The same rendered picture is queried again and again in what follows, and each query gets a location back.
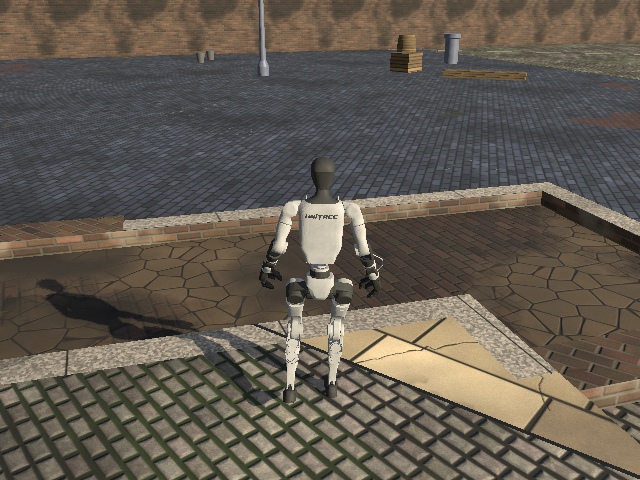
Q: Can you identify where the robot left thigh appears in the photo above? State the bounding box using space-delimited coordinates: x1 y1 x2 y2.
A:
286 278 306 339

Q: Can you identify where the left robot forearm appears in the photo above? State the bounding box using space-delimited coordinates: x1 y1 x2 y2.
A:
261 238 281 273

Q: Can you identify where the robot left hand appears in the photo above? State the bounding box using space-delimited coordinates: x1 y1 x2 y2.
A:
259 269 282 289

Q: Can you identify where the robot head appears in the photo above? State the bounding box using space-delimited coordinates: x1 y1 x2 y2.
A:
305 157 339 204

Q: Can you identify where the robot right hand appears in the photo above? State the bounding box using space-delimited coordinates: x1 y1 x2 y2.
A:
359 277 382 298

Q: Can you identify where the right robot forearm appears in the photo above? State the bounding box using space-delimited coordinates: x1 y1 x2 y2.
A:
360 241 379 280

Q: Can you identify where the left robot upper arm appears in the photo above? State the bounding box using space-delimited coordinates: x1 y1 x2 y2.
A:
271 200 301 254

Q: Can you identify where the right robot upper arm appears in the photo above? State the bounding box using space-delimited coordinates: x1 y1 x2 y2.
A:
343 201 370 257

